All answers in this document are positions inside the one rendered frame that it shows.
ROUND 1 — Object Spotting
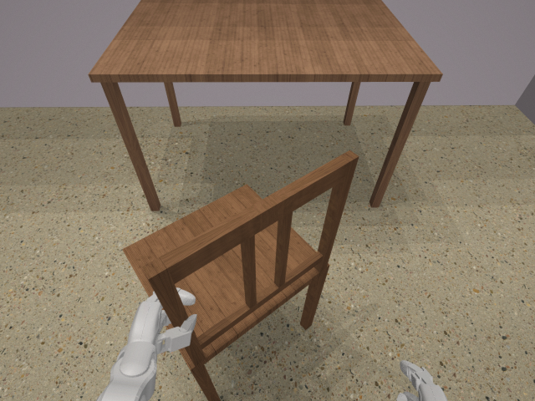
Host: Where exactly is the robot left hand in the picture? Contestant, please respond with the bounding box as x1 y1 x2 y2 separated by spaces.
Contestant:
127 287 197 354

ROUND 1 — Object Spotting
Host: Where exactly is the table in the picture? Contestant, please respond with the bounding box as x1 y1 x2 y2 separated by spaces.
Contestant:
88 0 443 211

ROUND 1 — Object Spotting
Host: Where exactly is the chair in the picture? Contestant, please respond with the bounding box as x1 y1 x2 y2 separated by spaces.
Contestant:
122 150 359 401

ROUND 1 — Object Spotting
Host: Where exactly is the robot right hand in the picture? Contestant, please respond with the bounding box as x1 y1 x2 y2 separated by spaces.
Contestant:
396 360 447 401

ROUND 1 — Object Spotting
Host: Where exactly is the robot left forearm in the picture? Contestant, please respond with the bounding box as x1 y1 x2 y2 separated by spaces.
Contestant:
96 341 157 401

